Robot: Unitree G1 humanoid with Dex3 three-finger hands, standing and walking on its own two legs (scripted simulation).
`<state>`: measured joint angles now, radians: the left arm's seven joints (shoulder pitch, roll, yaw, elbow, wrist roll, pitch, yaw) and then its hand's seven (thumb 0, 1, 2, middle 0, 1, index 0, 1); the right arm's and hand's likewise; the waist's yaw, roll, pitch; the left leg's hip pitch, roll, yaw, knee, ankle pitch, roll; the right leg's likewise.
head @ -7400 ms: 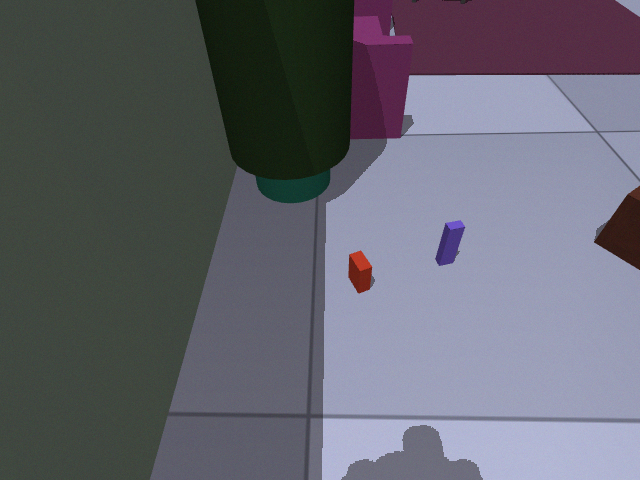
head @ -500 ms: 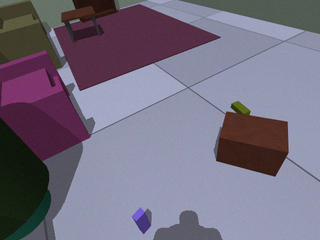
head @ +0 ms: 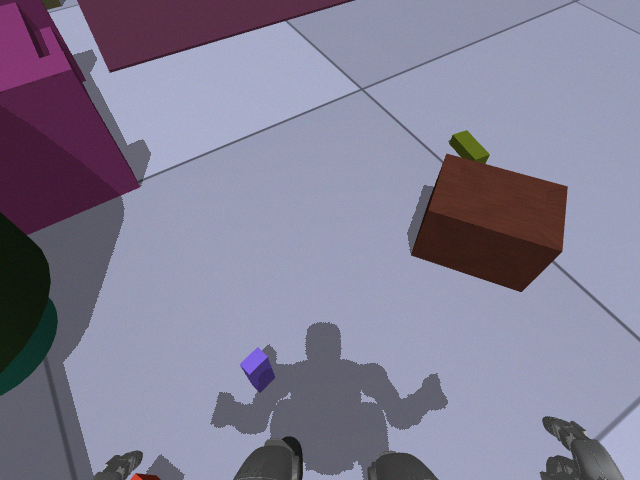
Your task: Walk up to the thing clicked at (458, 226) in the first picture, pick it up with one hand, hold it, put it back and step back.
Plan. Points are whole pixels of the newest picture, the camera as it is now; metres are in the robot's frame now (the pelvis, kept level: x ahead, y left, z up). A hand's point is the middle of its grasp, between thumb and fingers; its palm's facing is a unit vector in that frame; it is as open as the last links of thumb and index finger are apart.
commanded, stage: walk up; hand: left
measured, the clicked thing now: (259, 371) +0.42 +0.19 -0.64
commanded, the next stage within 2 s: none
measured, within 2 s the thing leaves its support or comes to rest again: neither
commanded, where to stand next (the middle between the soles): +0.09 +0.00 m, yaw +1 degrees
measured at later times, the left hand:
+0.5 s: hand out of the picture -0.03 +0.29 -0.13, palm faces +0.04 -0.91 -0.41, open 7.4 cm
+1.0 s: hand out of the picture +0.02 +0.25 -0.12, palm faces +0.01 -0.92 -0.39, open 7.4 cm
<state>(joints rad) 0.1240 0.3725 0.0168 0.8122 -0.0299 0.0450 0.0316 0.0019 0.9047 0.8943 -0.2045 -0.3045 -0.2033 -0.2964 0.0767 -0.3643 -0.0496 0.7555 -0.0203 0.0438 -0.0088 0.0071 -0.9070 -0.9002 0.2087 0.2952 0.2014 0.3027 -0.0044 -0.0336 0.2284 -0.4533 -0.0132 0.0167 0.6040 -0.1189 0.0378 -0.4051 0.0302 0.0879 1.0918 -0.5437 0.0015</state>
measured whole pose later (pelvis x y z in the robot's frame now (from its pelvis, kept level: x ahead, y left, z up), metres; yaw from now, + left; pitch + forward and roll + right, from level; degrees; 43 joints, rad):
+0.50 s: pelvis -0.07 +0.01 +0.01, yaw +2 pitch -3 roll +3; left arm 0.29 0.41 0.07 0.83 0.03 0.03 -0.01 0.00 0.90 0.89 -0.20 -0.30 -0.20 -0.30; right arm 0.30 -0.36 -0.04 0.93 -0.03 -0.01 0.01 0.01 -0.91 -0.90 0.21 0.29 0.20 0.30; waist 0.04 -0.05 0.09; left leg -0.18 -0.07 0.01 0.57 -0.34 0.02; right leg -0.35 -0.06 0.04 0.82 -0.46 -0.01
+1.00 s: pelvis -0.06 -0.01 +0.01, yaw +3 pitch -3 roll +0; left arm 0.16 0.35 0.01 0.94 0.03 -0.03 -0.01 0.00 0.90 0.89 -0.21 -0.30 -0.21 -0.30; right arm 0.23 -0.39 -0.03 0.96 -0.01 0.00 0.01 0.01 -0.91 -0.90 0.21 0.29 0.20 0.30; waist 0.01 0.05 0.08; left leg -0.28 0.00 0.00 0.67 -0.41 0.03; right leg -0.35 -0.05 -0.02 0.63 -0.23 0.01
